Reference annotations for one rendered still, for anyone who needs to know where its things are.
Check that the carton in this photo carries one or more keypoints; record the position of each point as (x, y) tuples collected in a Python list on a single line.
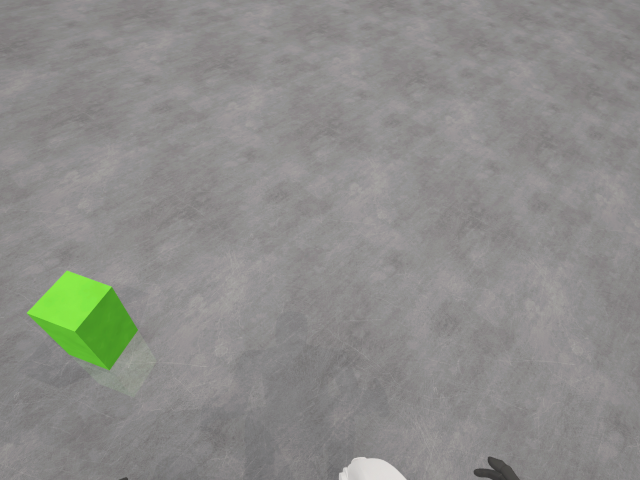
[(86, 318)]

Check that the right robot hand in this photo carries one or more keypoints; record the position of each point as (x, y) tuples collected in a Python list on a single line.
[(501, 471)]

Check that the robot right thigh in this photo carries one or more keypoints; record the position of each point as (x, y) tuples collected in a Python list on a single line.
[(370, 469)]

